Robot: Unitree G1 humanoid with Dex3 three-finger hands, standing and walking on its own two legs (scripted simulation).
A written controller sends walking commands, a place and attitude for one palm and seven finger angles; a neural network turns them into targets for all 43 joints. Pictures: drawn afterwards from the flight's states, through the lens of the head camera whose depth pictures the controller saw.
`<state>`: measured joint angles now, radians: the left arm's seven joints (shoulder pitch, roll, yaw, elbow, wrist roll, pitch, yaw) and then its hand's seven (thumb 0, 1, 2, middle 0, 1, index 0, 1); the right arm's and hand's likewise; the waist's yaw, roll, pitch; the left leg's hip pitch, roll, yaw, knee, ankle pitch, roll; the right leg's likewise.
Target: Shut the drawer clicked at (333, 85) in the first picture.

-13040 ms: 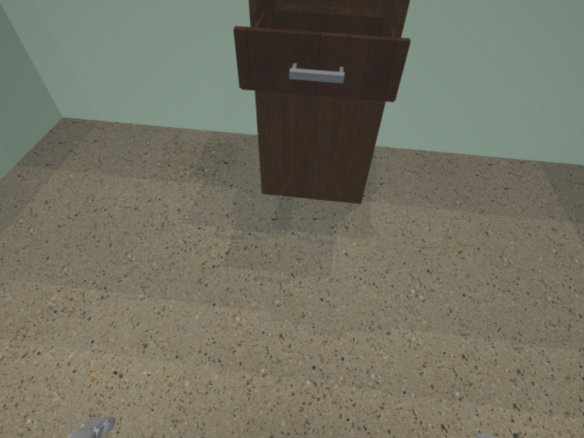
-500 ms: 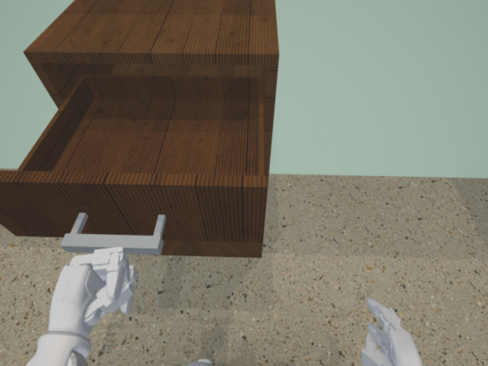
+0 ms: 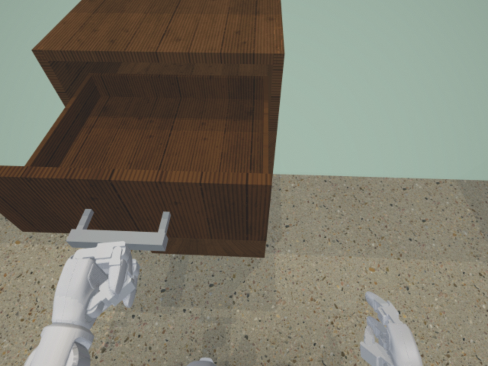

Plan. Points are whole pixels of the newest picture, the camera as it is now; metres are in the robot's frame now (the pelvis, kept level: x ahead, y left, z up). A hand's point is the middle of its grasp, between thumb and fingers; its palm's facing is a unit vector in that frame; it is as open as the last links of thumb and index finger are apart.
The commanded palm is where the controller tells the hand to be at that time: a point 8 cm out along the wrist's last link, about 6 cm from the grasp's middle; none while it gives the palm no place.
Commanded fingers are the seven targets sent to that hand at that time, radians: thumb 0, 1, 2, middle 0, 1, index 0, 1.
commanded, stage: push the drawer shut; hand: left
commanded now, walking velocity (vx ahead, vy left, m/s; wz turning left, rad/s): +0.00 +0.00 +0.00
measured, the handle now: (122, 228) +0.30 +0.20 +0.08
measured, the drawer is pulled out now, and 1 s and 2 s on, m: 0.29 0.18 0.05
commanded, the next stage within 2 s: none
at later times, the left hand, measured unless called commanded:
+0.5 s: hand (142, 247) +0.28 +0.17 +0.08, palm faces +0.00 -1.00 -0.05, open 3.3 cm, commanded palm +0.27 +0.22 +0.08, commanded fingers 0.00 0.90 0.90 -1.40 -1.60 -1.40 -1.60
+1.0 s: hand (153, 212) +0.34 +0.16 +0.08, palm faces +0.01 -1.00 -0.04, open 3.3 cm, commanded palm +0.32 +0.22 +0.08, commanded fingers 0.00 0.90 0.90 -1.40 -1.60 -1.40 -1.60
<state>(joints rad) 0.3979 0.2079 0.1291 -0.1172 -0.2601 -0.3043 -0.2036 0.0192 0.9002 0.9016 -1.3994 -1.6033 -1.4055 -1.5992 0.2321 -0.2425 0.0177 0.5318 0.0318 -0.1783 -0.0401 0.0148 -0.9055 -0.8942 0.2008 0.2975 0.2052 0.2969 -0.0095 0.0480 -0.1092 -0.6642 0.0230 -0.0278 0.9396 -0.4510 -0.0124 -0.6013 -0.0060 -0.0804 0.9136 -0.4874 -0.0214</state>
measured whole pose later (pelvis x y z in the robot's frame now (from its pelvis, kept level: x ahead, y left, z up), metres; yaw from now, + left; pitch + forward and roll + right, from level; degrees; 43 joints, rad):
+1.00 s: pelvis -0.01 +0.00 +0.01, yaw -1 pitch +10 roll +0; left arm -0.18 0.23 0.17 0.40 -0.21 -0.31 -0.14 0.02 0.90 0.95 -1.40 -1.60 -1.41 -1.60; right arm 0.25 -0.26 0.02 0.63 0.03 -0.11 -0.03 0.01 -0.91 -0.89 0.20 0.30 0.21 0.30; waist -0.03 0.03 -0.07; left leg -0.64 0.02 0.00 0.86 -0.39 -0.01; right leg -0.60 -0.01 -0.06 0.86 -0.43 -0.02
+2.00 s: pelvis -0.02 +0.01 +0.00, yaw -3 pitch +17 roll -1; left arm -0.79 0.40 0.34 1.08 -0.12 -0.40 -0.16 0.01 0.90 0.95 -1.40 -1.60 -1.40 -1.60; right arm 0.36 -0.26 0.02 0.67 0.01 0.01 0.00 0.01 -0.91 -0.89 0.20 0.30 0.21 0.30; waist -0.13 0.02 -0.09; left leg -0.82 0.04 0.01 0.93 -0.41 0.00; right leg -0.77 0.01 -0.04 0.90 -0.42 -0.01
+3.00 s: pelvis -0.04 +0.02 -0.02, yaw -2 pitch +23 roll -4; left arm -1.14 0.58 0.33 1.33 -0.04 -0.36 -0.13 0.01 0.69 0.99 -1.40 -1.60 -1.40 -1.60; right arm 0.42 -0.28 0.06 0.68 -0.04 -0.01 -0.01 0.00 -0.91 -0.89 0.20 0.30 0.21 0.30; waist -0.23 0.03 -0.09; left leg -1.05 0.04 -0.05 1.04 -0.40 0.01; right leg -0.96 0.02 -0.09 0.95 -0.40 0.00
